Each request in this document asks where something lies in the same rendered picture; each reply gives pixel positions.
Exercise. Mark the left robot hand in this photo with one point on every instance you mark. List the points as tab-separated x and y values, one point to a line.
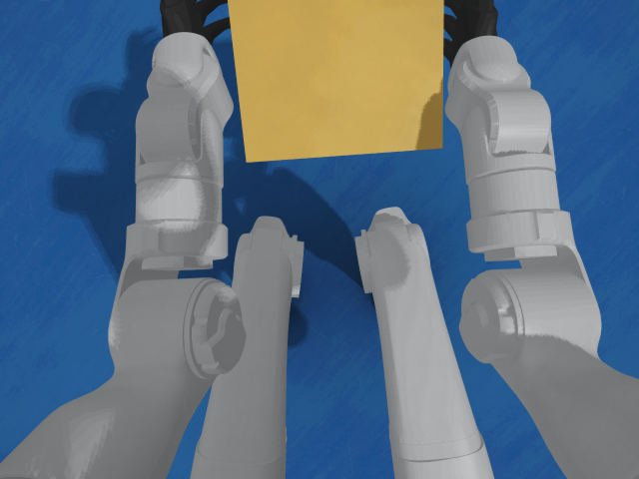
190	16

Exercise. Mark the carton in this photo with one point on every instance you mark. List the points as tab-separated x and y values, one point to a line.
325	78

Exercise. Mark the robot left thigh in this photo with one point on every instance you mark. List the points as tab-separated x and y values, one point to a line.
244	434

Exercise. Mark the robot right forearm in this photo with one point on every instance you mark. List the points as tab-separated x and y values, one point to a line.
505	130

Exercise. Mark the right robot upper arm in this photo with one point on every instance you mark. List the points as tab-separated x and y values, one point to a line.
540	328

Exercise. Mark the left robot upper arm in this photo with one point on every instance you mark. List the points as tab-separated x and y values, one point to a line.
169	340

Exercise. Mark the robot right thigh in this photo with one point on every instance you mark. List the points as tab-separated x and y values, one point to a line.
432	431

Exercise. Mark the robot thigh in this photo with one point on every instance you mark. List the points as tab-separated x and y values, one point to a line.
432	431
244	434

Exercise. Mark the right robot hand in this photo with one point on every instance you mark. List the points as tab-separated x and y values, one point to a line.
474	18

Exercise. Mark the robot left forearm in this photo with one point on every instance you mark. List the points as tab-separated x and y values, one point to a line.
179	165

